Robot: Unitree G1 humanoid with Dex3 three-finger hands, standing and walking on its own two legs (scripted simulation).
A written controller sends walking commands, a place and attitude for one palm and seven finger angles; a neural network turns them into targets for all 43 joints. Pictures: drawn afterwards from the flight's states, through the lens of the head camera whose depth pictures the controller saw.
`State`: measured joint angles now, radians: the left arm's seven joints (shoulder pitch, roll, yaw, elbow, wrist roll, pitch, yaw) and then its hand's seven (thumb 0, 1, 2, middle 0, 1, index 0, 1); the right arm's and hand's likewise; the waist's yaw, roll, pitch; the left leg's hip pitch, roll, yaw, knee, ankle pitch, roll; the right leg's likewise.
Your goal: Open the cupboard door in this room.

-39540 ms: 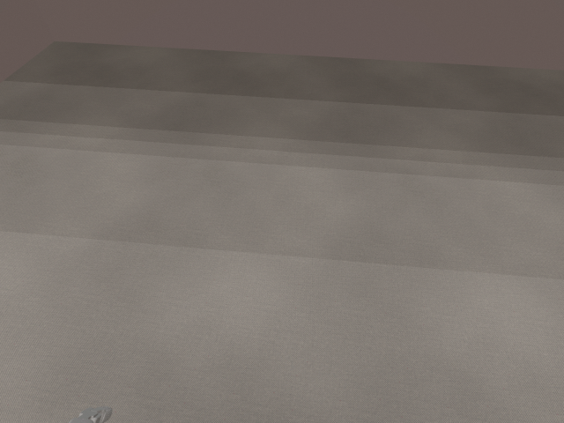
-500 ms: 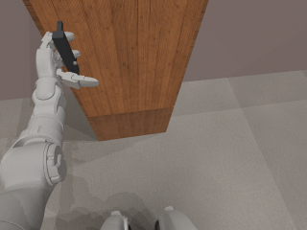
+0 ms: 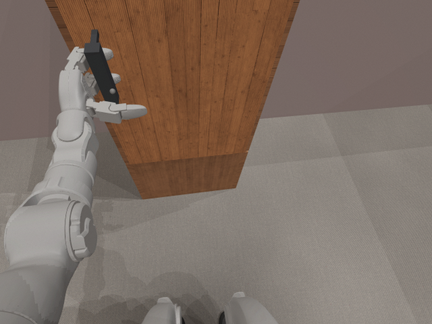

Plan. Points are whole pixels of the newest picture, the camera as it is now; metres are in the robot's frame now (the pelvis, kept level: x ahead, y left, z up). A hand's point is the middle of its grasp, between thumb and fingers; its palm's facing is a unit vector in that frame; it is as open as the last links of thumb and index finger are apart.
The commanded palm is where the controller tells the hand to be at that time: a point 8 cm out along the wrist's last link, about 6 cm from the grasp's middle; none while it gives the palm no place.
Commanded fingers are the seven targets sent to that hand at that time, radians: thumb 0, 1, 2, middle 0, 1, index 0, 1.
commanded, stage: close the thumb around the handle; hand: left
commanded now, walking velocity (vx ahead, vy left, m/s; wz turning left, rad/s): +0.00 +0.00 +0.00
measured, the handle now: (104, 68) +0.58 +0.16 +0.09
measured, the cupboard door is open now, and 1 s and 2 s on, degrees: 0 10 41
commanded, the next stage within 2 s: pull the door open along its arc in 0.50 s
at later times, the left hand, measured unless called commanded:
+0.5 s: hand (115, 89) +0.53 +0.14 +0.09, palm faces +0.08 -1.00 -0.01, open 5.9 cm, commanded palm +0.50 +0.18 +0.09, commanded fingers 0.00 0.90 0.90 -0.40 -1.35 -0.40 -1.35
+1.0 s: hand (121, 115) +0.47 +0.12 +0.09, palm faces +0.03 -1.00 +0.01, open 6.2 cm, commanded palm +0.41 +0.17 +0.09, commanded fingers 0.00 0.90 0.90 -0.40 -1.35 -0.40 -1.35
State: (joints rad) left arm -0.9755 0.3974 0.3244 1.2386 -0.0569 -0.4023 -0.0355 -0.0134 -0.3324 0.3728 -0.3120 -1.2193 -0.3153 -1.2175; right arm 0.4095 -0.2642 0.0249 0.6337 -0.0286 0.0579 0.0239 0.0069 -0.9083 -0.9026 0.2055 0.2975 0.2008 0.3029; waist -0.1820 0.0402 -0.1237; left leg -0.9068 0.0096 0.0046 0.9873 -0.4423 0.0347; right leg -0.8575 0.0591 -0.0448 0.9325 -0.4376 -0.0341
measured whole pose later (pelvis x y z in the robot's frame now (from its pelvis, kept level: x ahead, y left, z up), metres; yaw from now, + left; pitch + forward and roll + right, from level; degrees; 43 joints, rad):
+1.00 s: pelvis +0.02 +0.00 +0.02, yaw -1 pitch +17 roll -1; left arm -0.58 0.23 0.22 0.80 -0.14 -0.36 -0.02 0.00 0.68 0.73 -0.33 -1.34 -0.32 -1.33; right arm 0.42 -0.25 0.00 0.58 0.00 0.08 0.05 0.01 -0.91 -0.90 0.20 0.30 0.20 0.30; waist -0.11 0.05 -0.16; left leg -0.75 0.01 0.04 0.89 -0.44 0.03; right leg -0.72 0.07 -0.01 0.85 -0.43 -0.04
